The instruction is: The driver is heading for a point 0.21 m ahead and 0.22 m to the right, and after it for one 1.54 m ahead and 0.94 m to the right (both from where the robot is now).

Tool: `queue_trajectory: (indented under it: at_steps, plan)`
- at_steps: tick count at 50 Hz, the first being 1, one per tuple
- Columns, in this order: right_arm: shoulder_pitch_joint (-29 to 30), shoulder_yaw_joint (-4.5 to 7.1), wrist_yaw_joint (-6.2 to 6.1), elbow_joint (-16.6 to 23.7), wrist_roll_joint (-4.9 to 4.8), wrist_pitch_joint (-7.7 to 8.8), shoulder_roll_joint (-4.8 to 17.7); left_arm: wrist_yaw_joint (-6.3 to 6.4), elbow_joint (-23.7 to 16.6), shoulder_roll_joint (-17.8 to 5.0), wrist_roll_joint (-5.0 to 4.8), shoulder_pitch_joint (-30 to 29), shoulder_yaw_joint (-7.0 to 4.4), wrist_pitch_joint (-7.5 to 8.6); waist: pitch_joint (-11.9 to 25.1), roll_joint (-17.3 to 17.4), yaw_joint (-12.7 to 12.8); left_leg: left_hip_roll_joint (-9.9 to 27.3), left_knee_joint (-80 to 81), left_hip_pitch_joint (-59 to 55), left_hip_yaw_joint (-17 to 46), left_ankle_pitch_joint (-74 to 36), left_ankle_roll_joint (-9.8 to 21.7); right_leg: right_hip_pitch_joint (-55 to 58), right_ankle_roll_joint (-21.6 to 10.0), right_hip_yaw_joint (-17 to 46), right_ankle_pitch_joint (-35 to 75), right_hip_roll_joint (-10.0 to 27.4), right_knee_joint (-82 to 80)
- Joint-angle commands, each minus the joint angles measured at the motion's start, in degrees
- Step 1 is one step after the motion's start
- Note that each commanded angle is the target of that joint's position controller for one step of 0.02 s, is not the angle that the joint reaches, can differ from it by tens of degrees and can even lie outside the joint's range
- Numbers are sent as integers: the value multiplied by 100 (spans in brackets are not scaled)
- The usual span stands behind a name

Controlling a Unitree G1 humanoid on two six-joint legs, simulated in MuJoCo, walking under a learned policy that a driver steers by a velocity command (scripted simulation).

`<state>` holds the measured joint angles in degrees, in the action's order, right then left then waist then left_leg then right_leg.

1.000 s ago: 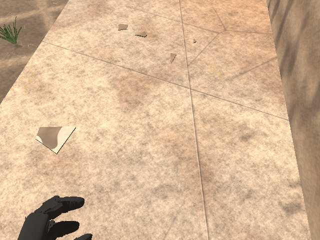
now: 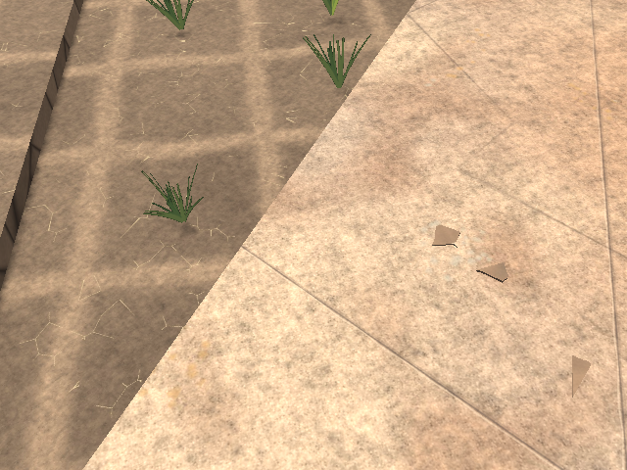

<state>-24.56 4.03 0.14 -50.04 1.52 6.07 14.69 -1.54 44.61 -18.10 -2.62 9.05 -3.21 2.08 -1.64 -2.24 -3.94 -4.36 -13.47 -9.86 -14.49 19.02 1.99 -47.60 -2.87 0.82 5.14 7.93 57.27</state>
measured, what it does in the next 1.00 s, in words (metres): walks ahead, turning right: right foot, then left foot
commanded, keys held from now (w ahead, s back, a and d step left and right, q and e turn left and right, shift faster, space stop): w+e+shift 0.76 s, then e+shift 0.24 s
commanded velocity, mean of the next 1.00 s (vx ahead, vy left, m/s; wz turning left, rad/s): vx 0.91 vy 0.00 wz -0.94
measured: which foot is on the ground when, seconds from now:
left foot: down 0.00-0.14, up 0.16-0.52, down 0.54-0.98, up 1.00-1.00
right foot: up 0.00-0.10, down 0.12-0.56, up 0.58-0.96, down 0.98-1.00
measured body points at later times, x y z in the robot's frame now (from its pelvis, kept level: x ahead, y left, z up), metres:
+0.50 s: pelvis +0.47 -0.03 +0.00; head +0.49 -0.06 +0.45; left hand +0.61 +0.22 -0.10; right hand +0.65 -0.34 -0.02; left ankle +0.73 +0.05 -0.69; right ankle +0.31 -0.05 -0.72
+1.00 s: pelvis +0.81 -0.22 -0.03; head +0.82 -0.26 +0.42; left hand +1.15 -0.29 -0.07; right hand +0.57 -0.39 -0.15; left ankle +0.77 +0.03 -0.67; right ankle +0.87 -0.37 -0.73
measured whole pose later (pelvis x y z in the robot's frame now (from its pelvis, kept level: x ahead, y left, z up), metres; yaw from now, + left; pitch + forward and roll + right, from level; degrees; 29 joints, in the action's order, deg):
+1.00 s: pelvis +0.81 -0.22 -0.03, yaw -57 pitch +0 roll +3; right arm -20.7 3.7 -1.5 -46.5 -0.5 4.2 17.0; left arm -3.6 31.0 -18.3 -1.2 2.8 -3.4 1.4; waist -5.4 -2.2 -3.9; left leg 1.3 -47.5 -1.5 -11.1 27.8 -2.9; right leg -33.1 -7.7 -3.6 -2.8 -2.5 37.4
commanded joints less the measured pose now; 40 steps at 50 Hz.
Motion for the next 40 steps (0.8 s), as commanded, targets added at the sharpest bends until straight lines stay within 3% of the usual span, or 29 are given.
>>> queue_trajectory:
  at_steps: [1, 3, 4, 5, 6, 7, 8, 9, 10, 11, 12, 13, 15, 18, 20, 23, 25, 26, 27, 28, 29, 30, 31, 32, 33, 34, 36, 38, 40]
  plan:
    - [871, 106, -163, 623, -57, 110, 902, -196, -453, 1, 36, -326, 71, 96, -892, 178, 401, 1405, 663, 1469, -160, -4242, -118, 939, -193, -576, 634, -229, -1048]
    - [717, 156, -273, 588, -29, -21, 1199, -318, -573, -284, -6, -169, -43, 129, -464, 418, 601, 1469, -183, 717, -232, -6872, -289, 1606, -324, -1208, 443, -771, -1366]
    - [786, 222, -335, 632, -41, -120, 1456, -310, -545, -463, -64, 228, -141, 78, -84, 698, 920, 1593, -811, 539, -178, -7944, -286, 2220, -405, -1350, 57, -1006, -1252]
    - [1111, 294, -328, 733, -111, -200, 1664, -267, -372, -813, -98, 1187, -295, -48, 315, 937, 1495, 1746, -1885, 634, -102, -8953, -205, 3186, -561, -1308, -471, -1156, -1039]
    - [1601, 291, -259, 901, -160, -196, 1665, -176, 24, -1283, -46, 2739, -531, -207, 907, 901, 2236, 1746, -3577, 1410, 142, -8765, -78, 4959, -839, -821, -779, -1094, -960]
    - [2026, 149, -74, 897, -302, -90, 1104, -35, 297, -1241, -73, 3470, -553, -307, 700, -14, 2534, 831, -6246, 2558, 97, -4291, -142, 5893, -1116, -193, -452, -805, -1722]
    - [1595, -196, 97, 1248, -207, 167, -174, -82, 284, -1032, 176, 2909, -393, -227, 284, -2223, 1376, -333, -8552, 4791, 955, 1405, -262, 6325, -1710, 1366, -693, -730, -1900]
    - [1076, -323, 183, 1637, -339, 403, -133, -101, -193, -751, 366, 2025, -228, 0, 1222, -2022, 713, -309, -8867, 5876, 2197, 1398, 16, 6554, -2546, 4373, -3522, 304, -3452]
    - [1728, -219, 202, 1736, -397, 520, 529, -135, -406, -488, 320, 1917, -221, 127, 810, -653, 934, -30, -8207, 5836, 2341, 858, 346, 5937, -2193, 4967, -4709, 460, -4471]
    - [1947, -162, 162, 1803, -402, 522, 604, -177, -445, -479, 302, 1626, -209, 253, 254, 542, 555, 194, -7396, 5662, 2338, 362, 408, 4951, -1924, 4971, -4978, 469, -4731]
    - [1821, -184, 98, 1726, -258, 442, 539, -186, -575, -529, 276, 1176, -213, 350, 6, 991, 226, 425, -6837, 5236, 2422, 87, 286, 4061, -1859, 4684, -4507, 324, -4576]
    - [1690, -168, 51, 1661, -145, 347, 538, -124, -685, -624, 270, 864, -229, 385, -119, 982, 59, 553, -6496, 4859, 2487, -55, 90, 3389, -1839, 4187, -3869, 14, -4486]
    - [1625, -103, -49, 1597, -113, 182, 690, 3, -758, -504, 208, 737, -191, 387, -219, 820, -23, 787, -5574, 4436, 2413, -127, -232, 2750, -1737, 3272, -3004, -394, -4569]
    - [2845, -217, -109, 2048, 5, 129, 335, 222, -675, -365, 80, 1006, -172, 330, -468, 519, 499, 668, -3479, 3885, 1991, -1337, -594, 2111, -1490, 2209, -1878, -953, -4492]
    - [3261, -251, -75, 2251, -76, 123, 85, 265, -607, -482, 45, 1117, -237, 227, -315, 152, 804, 366, -2324, 3188, 1723, -2201, -710, 1910, -1163, 1946, -1911, -1170, -4323]
    - [3255, -52, -33, 2325, -345, 171, 437, 279, -481, -417, -35, 1364, -277, 162, -5, -259, 929, 242, -1554, 2787, 2041, -2427, -795, 2689, -947, 2405, -2369, -1016, -3869]
    - [3025, 94, -23, 2288, -436, 246, 718, 301, -472, -348, -29, 1331, -308, 127, 108, -470, 721, 317, -1291, 2700, 2147, -2043, -650, 3436, -804, 2635, -1797, -820, -3288]
    - [2340, 241, -36, 2135, -447, 286, 950, 282, -531, -377, 32, 1185, -323, 107, 501, -530, 291, 295, -1343, 2053, 2034, -1730, -499, 3633, -649, 2559, -859, -856, -2571]
    - [1062, 342, -66, 1910, -480, 284, 1080, 219, -703, -257, 164, 883, -256, 97, 1309, -515, -427, 702, -1731, 574, 2204, -1351, -305, 3218, -420, 2227, -385, -997, -1083]
    - [-243, 361, -106, 1692, -399, 215, 1398, 156, -901, 427, 389, 999, -20, 109, 2336, 629, -679, 1678, -1976, -1387, 3511, 176, -120, 2005, -311, 1694, -2816, -1283, 1033]
    - [-104, 388, 44, 1616, -67, 246, 1827, 140, -1261, 543, -172, 1922, 100, 189, 2711, 3551, 109, 3039, -314, -2151, 7496, 2853, 968, 15, -128, 1198, -3798, -1415, 2659]
    - [488, 290, 52, 1839, -80, 189, 1117, 221, -1002, -6, -271, 1648, 54, 116, 1815, 2460, -105, 2828, -81, -1541, 7287, 3984, 935, -571, -73, 1013, -3044, -823, 3142]
    - [672, 202, 4, 1799, -148, 112, 745, 203, -1077, -341, -72, 950, -10, 76, 1064, 1566, -266, 2548, -186, -815, 5986, 2893, 727, -642, -49, 725, -2634, -710, 3126]
    - [667, 181, -4, 1658, -104, 69, 742, 181, -1147, -371, 100, 536, -43, 43, 676, 519, -224, 2296, -270, -77, 4962, 1458, 603, -327, -51, 627, -2442, -496, 2905]
    - [754, 168, -4, 1499, -69, 60, 721, 139, -1291, -336, 190, 198, -74, 44, 307, 296, -115, 2053, -270, 528, 4208, 508, 557, -141, -73, 647, -2266, -295, 2497]
    - [850, 117, -4, 1375, -46, 85, 599, 76, -1356, -267, 120, 186, -86, -2, 125, 490, 61, 1926, -195, 970, 3663, 23, 500, 115, -93, 680, -2223, -111, 2248]
    - [843, 41, 47, 1118, -166, 111, 342, 20, -1460, -57, -20, 119, -34, -115, -27, 719, 193, 1826, -32, 1217, 2955, -506, 446, 37, -124, 586, -2312, 86, 2050]
    - [863, 70, 38, 970, -187, 116, 497, -24, -1568, 8, 21, -23, 20, -148, -213, 601, 290, 1863, 165, 1333, 2444, -1021, 498, -248, -72, 537, -1931, 157, 1901]
    - [1235, 86, -23, 964, -111, 91, 687, -55, -1654, -58, 112, -257, 36, -103, -600, 454, 428, 1711, 295, 1844, 1624, -2390, 474, -31, 94, 337, -1320, 73, 1078]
